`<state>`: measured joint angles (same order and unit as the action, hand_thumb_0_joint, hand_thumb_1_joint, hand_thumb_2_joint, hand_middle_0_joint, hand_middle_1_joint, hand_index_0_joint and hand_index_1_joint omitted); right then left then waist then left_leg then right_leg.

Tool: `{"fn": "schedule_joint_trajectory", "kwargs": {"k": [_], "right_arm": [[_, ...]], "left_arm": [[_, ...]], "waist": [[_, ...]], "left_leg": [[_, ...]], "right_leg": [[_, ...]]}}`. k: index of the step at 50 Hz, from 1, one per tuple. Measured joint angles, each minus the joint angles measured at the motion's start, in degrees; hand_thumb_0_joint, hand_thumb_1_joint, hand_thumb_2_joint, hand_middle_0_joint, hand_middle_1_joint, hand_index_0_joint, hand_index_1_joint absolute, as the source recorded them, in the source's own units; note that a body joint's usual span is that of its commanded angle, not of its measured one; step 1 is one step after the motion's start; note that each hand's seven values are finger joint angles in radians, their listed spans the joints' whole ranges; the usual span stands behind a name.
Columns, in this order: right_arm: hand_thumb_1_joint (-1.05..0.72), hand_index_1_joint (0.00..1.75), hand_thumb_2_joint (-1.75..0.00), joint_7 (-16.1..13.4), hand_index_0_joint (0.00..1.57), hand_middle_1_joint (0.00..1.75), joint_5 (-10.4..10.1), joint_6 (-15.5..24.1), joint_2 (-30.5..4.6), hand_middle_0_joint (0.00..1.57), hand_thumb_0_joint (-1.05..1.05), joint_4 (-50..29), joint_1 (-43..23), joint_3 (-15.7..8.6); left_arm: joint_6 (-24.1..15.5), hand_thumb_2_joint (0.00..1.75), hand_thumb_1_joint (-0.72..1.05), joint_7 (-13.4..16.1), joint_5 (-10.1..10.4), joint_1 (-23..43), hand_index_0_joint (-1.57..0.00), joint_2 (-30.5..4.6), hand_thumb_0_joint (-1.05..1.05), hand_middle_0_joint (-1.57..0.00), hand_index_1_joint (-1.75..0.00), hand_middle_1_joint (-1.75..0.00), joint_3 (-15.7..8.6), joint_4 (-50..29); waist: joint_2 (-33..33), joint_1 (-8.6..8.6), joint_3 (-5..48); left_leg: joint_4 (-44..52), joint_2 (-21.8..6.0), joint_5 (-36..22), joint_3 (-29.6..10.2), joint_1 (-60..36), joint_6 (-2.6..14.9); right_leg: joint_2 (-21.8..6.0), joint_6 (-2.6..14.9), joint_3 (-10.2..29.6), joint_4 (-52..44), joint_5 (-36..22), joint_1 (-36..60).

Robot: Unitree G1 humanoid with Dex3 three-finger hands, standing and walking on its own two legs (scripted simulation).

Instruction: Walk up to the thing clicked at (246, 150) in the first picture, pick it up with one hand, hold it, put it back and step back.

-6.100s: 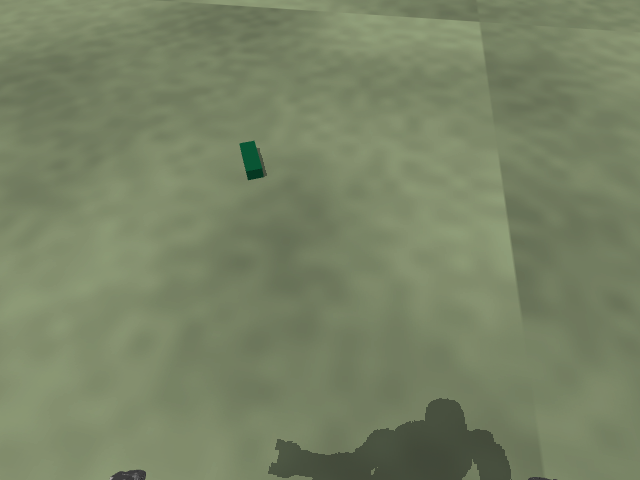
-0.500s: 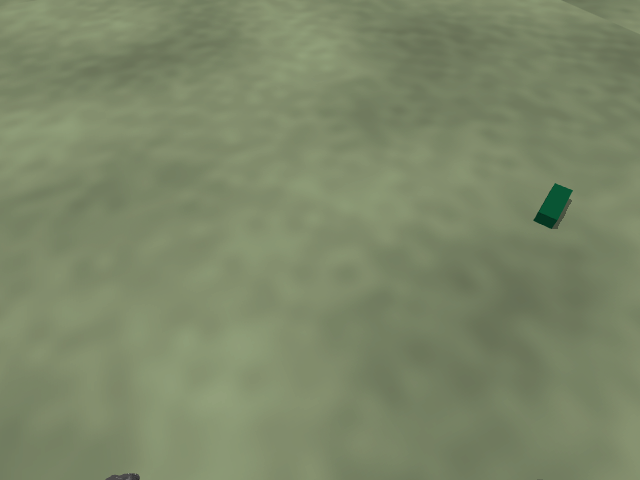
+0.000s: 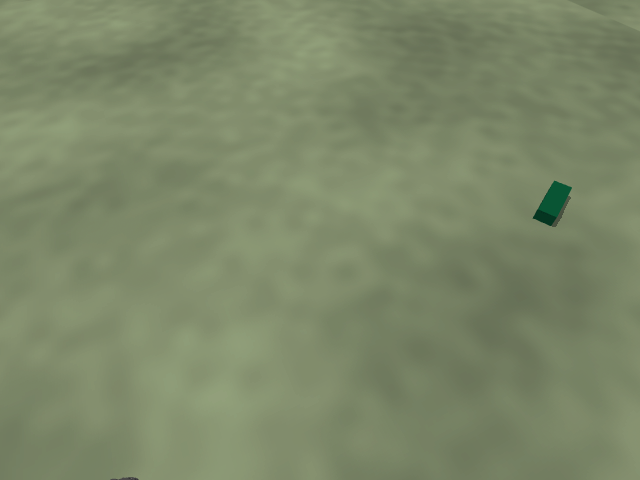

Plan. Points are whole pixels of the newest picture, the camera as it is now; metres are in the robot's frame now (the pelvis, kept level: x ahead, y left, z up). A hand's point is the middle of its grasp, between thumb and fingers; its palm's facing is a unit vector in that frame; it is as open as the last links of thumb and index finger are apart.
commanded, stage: stand
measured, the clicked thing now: (552, 202) +1.23 -0.97 -0.75
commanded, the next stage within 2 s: walk up in 0.04 s
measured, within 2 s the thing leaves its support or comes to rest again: neither
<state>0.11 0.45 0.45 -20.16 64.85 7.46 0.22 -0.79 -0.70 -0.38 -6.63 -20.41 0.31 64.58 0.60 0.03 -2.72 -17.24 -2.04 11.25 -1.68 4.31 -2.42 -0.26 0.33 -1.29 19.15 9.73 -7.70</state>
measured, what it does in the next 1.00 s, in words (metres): steps on the spot, turning right: right foot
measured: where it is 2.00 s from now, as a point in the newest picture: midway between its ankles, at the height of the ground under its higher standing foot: outside the picture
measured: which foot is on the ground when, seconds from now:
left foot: down 0.00-0.80, up 0.82-1.00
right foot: down 0.00-0.32, up 0.34-0.74, down 0.76-1.00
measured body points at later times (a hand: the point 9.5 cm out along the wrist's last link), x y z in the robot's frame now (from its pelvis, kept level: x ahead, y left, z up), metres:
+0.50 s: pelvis -0.03 +0.08 -0.01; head +0.02 +0.10 +0.44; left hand +0.14 +0.36 -0.14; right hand -0.04 -0.25 -0.10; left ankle +0.00 +0.16 -0.75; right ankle -0.06 -0.07 -0.68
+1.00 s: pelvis -0.02 +0.04 -0.01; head -0.01 +0.00 +0.44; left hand +0.22 +0.24 -0.11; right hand -0.13 -0.26 -0.14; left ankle +0.06 +0.17 -0.70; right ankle -0.07 -0.05 -0.75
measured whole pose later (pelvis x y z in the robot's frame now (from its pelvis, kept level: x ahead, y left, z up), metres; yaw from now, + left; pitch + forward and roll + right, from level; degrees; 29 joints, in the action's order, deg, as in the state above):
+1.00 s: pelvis -0.02 +0.04 -0.01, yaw -32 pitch -3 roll +1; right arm 1.0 0.9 -1.0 -23.0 49.6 14.6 -2.5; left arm -0.7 -0.8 -1.2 -13.0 -20.3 -1.5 46.9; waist 2.2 1.1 -6.4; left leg -51.7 -3.1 25.5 -0.1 21.3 -0.8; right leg 3.0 2.5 4.5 29.5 15.5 -10.7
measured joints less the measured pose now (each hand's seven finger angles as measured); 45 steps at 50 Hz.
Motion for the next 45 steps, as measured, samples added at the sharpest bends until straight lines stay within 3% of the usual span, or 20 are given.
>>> {"fn": "schedule_joint_trajectory", "kwargs": {"k": [3, 5, 8, 11, 15, 16, 18, 21, 24, 27, 31, 36, 38, 39, 41, 43, 45], "right_arm": [[-0.91, 0.3, -0.9, 0.2, 0.21, 0.3, 0.0, -0.3, -0.2, 0.21, 0.01, -0.5, -0.2, -0.4], [-0.91, 0.3, -0.9, 0.4, 0.21, 0.3, -0.2, -0.9, -1.0, 0.21, 0.01, -2.5, -1.5, -1.6], [-0.91, 0.3, -0.9, 0.3, 0.21, 0.3, -0.6, -1.5, -2.3, 0.21, 0.01, -6.1, -4.0, -3.0], [-0.91, 0.29, -0.9, 0.7, 0.21, 0.3, -0.8, -1.6, -2.6, 0.21, 0.01, -9.4, -5.3, -4.0], [-0.91, 0.29, -0.9, 1.0, 0.21, 0.3, -0.1, -1.5, -2.6, 0.2, 0.0, -12.8, -4.4, -4.8], [-0.91, 0.29, -0.9, 0.8, 0.21, 0.3, 0.3, -1.3, -2.3, 0.2, 0.0, -13.2, -4.0, -5.1], [-0.91, 0.29, -0.9, 0.5, 0.21, 0.3, 1.3, -1.3, -0.9, 0.2, 0.0, -13.4, -2.7, -5.2], [-0.91, 0.3, -0.9, 0.8, 0.21, 0.3, 1.4, -1.9, 0.3, 0.21, 0.0, -13.4, -0.1, -5.0], [-0.91, 0.3, -0.9, 0.5, 0.21, 0.3, 1.3, -1.4, 0.8, 0.21, 0.01, -13.6, 2.7, -4.9], [-0.91, 0.3, -0.9, 0.5, 0.21, 0.3, 1.1, -0.3, 0.6, 0.21, 0.01, -14.2, 4.6, -4.8], [-0.9, 0.3, -0.9, 0.6, 0.21, 0.3, 1.2, 0.5, -0.2, 0.21, 0.01, -15.6, 6.6, -4.8], [-0.9, 0.3, -0.9, 1.1, 0.21, 0.3, 1.4, -0.1, -1.9, 0.21, 0.01, -16.4, 8.1, -4.7], [-0.9, 0.3, -0.9, 1.3, 0.21, 0.3, 1.2, -0.6, -2.8, 0.21, 0.01, -16.6, 8.4, -4.7], [-0.9, 0.3, -0.9, 1.2, 0.21, 0.3, 1.0, -1.0, -3.3, 0.21, 0.01, -16.4, 8.3, -4.7], [-0.91, 0.3, -0.9, 1.0, 0.21, 0.3, 0.5, -1.9, -3.8, 0.21, 0.01, -15.9, 8.1, -4.7], [-0.91, 0.3, -0.9, 0.7, 0.21, 0.3, 0.5, -2.5, -3.3, 0.21, 0.01, -15.4, 7.9, -4.2], [-0.91, 0.29, -0.9, 0.8, 0.21, 0.3, 0.3, -2.4, -3.0, 0.21, 0.01, -15.2, 7.6, -3.7]], "left_arm": [[0.2, 0.89, 0.91, -0.1, -0.1, -0.3, -0.2, 0.1, 0.01, -0.2, -0.3, -0.3, -0.3, -0.7], [0.2, 0.89, 0.91, -0.2, -0.1, -1.4, -0.2, 0.3, 0.01, -0.2, -0.3, -0.3, -1.0, -2.6], [0.2, 0.89, 0.91, 0.2, -0.8, -2.8, -0.2, 0.5, 0.01, -0.2, -0.3, -0.3, -1.8, -5.1], [0.7, 0.89, 0.9, 0.4, -1.6, -4.0, -0.2, -0.3, 0.01, -0.21, -0.3, -0.3, -2.3, -7.7], [2.0, 0.89, 0.9, 0.7, -1.7, -4.5, -0.2, -2.0, 0.01, -0.21, -0.3, -0.3, -2.7, -10.6], [2.4, 0.89, 0.9, 0.8, -1.3, -4.3, -0.2, -2.6, 0.01, -0.21, -0.3, -0.3, -2.7, -11.3], [3.2, 0.89, 0.91, 1.3, -0.8, -3.6, -0.2, -3.5, 0.01, -0.2, -0.3, -0.3, -2.9, -11.9], [3.6, 0.89, 0.91, 1.2, -0.9, -4.7, -0.2, -3.6, 0.01, -0.2, -0.3, -0.3, -2.9, -12.6], [3.5, 0.89, 0.91, 0.0, -0.5, -6.1, -0.2, -4.1, 0.01, -0.2, -0.3, -0.3, -3.4, -12.9], [3.6, 0.89, 0.91, -0.7, -0.5, -7.0, -0.2, -4.7, 0.01, -0.2, -0.3, -0.3, -3.8, -13.1], [3.7, 0.89, 0.91, -1.1, -0.9, -7.3, -0.2, -5.0, 0.01, -0.2, -0.3, -0.3, -3.9, -13.3], [2.9, 0.89, 0.91, -1.4, -1.4, -6.3, -0.2, -4.4, 0.01, -0.2, -0.3, -0.3, -3.5, -14.2], [2.1, 0.89, 0.91, -1.4, -1.5, -5.9, -0.2, -4.0, 0.01, -0.2, -0.3, -0.3, -3.5, -14.6], [1.6, 0.89, 0.91, -1.2, -1.6, -5.5, -0.2, -3.3, 0.01, -0.2, -0.3, -0.3, -3.5, -14.6], [0.6, 0.89, 0.91, -0.9, -1.7, -5.1, -0.2, -2.0, 0.01, -0.2, -0.3, -0.3, -3.2, -15.1], [0.2, 0.89, 0.91, -0.9, -1.5, -5.4, -0.2, -1.4, 0.01, -0.2, -0.3, -0.3, -2.8, -16.1], [0.2, 0.89, 0.91, -0.7, -1.0, -5.7, -0.2, -0.7, 0.01, -0.2, -0.3, -0.3, -2.5, -16.7]], "waist": [[0.2, -0.27, 0.0], [0.9, -0.83, -1.0], [1.0, -1.61, -3.2], [-0.1, -2.01, -4.7], [-1.3, -1.52, -5.2], [-2.2, -1.27, -5.6], [-4.5, -1.64, -6.4], [-4.1, -0.52, -5.2], [-3.7, 0.29, -3.8], [-3.6, 0.82, -3.6], [-3.0, 1.71, -4.3], [-1.4, 2.92, -5.0], [-0.6, 3.22, -5.0], [0.7, 3.45, -5.4], [2.9, 3.94, -5.8], [2.1, 2.62, -5.1], [1.6, 1.86, -4.6]], "left_leg": [[-1.0, -0.1, 0.6, 0.5, 0.6, 0.21], [-6.0, -0.6, 2.9, 1.8, 2.9, 1.32], [-19.2, 1.7, 13.6, 0.7, 8.5, 2.37], [-25.6, 3.3, 17.8, -0.1, 12.3, 3.09], [-18.0, 3.1, 12.5, -1.0, 11.3, 3.06], [-15.5, 3.5, 6.3, -0.4, 10.5, 3.11], [-15.9, 4.2, 5.4, 1.9, 9.6, 3.74], [-14.4, 2.5, 5.8, 3.2, 7.9, 4.42], [-10.6, 1.4, 4.4, 4.8, 5.8, 4.5], [-8.2, 1.0, 3.5, 6.8, 4.4, 4.51], [-8.0, 0.4, 3.9, 9.7, 3.6, 4.62], [-11.7, -1.1, 6.4, 12.4, 4.6, 3.96], [-14.7, -2.0, 8.2, 13.3, 5.5, 3.38], [-16.8, -3.1, 9.4, 13.3, 5.9, 2.94], [-22.7, -4.2, 12.4, 10.1, 7.7, 2.7], [-30.8, -1.7, 18.6, 6.9, 10.8, 2.22], [-35.7, -0.3, 19.7, 4.8, 13.4, 2.03]], "right_leg": [[0.2, 0.03, 0.5, 0.7, 0.2, -0.6], [0.9, 0.12, 2.2, 3.1, 0.7, -2.6], [1.3, -0.08, 5.7, 5.2, 0.4, -5.1], [1.4, -0.47, 8.9, 5.5, -0.7, -7.0], [2.2, -2.2, 11.3, 9.5, 0.1, -11.0], [2.0, -2.24, 12.1, 12.1, 1.2, -12.1], [2.9, -0.8, 13.9, 19.9, 8.9, -14.5], [4.8, -0.41, 10.4, 32.0, 15.4, -17.4], [4.6, -0.35, 9.2, 37.8, 12.4, -17.8], [2.8, -0.7, 8.7, 35.9, 9.7, -16.1], [0.6, -1.01, 6.8, 29.1, 10.9, -13.1], [-0.5, 0.16, 2.7, 20.0, 13.5, -9.1], [-0.1, 0.92, 1.7, 14.8, 11.3, -6.5], [0.8, 1.0, 1.4, 13.2, 7.0, -5.7], [2.6, 1.21, 0.8, 13.2, 6.4, -4.7], [2.4, 1.92, 2.8, 13.9, 7.2, -5.0], [2.2, 2.25, 4.3, 12.7, 6.8, -4.3]]}}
